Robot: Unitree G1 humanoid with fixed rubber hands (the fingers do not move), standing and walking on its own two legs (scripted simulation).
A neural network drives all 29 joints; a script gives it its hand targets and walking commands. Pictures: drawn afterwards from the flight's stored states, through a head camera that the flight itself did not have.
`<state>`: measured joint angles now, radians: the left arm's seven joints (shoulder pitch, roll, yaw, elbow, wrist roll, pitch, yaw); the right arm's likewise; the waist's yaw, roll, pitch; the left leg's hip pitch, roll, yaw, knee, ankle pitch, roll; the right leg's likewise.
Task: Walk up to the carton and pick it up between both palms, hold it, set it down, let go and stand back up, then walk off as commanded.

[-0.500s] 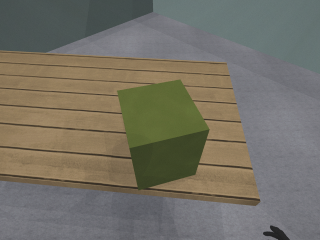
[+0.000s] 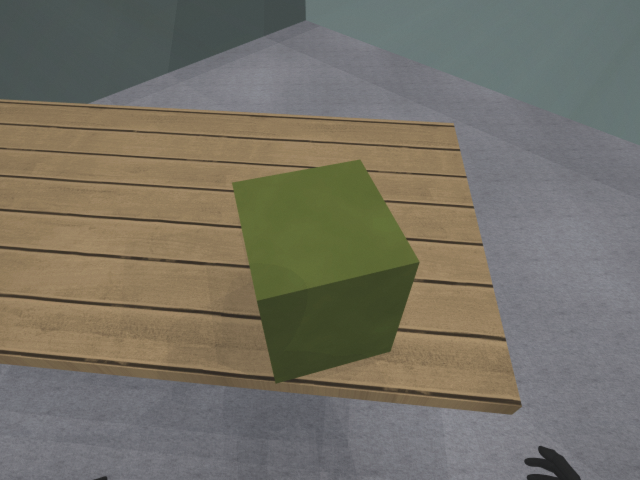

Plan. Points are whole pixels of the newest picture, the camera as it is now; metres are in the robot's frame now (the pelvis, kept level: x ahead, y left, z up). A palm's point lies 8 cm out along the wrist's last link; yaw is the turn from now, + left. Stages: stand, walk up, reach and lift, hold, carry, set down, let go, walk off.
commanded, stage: reach and lift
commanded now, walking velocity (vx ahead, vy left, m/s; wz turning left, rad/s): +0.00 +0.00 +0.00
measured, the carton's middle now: (317, 273) +0.41 +0.02 -0.02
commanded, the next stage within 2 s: none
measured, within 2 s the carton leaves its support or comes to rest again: neither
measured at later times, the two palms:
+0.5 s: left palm (112, 444) +0.17 +0.27 -0.06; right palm (577, 468) +0.16 -0.31 -0.07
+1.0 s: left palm (129, 445) +0.17 +0.24 -0.04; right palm (554, 453) +0.17 -0.28 -0.05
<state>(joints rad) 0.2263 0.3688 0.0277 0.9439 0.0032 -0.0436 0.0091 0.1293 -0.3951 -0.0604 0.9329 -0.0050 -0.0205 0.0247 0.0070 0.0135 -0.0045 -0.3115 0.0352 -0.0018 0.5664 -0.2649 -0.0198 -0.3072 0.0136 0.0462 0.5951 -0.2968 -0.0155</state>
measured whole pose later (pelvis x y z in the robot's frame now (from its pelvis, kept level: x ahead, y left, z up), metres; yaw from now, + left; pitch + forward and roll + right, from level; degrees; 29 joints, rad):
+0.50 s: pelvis +0.01 -0.01 +0.00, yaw +0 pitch -2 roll +1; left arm 0.13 0.30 0.07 0.50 0.04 0.35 0.07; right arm 0.11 -0.38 -0.12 0.88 -0.04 -0.16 0.17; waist 0.01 -0.02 0.04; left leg -0.21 0.04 0.00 0.52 -0.26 -0.04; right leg -0.22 0.01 0.04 0.58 -0.31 -0.02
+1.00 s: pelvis +0.02 -0.01 +0.01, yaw +0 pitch +0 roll +1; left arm 0.29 0.20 0.06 0.44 0.04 -0.01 0.11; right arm 0.22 -0.35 -0.01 0.76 0.09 -0.35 0.17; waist 0.02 -0.02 -0.02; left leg -0.18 0.04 0.00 0.40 -0.21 -0.05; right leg -0.19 0.01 0.04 0.47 -0.27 -0.02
